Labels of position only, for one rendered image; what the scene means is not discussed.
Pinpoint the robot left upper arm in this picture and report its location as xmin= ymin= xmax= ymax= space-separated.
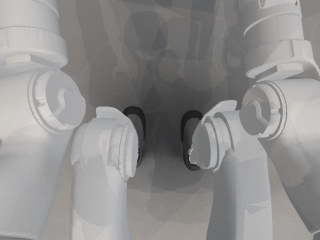
xmin=0 ymin=67 xmax=86 ymax=240

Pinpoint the right robot shin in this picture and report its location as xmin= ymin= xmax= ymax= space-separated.
xmin=188 ymin=100 xmax=264 ymax=169

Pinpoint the left robot forearm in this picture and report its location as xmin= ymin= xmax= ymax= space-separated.
xmin=0 ymin=0 xmax=68 ymax=78

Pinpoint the robot right thigh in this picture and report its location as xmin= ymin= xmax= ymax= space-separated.
xmin=197 ymin=110 xmax=273 ymax=240

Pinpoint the right robot forearm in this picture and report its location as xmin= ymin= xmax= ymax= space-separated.
xmin=239 ymin=0 xmax=320 ymax=83

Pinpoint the robot right upper arm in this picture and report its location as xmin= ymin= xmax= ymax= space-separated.
xmin=239 ymin=78 xmax=320 ymax=240

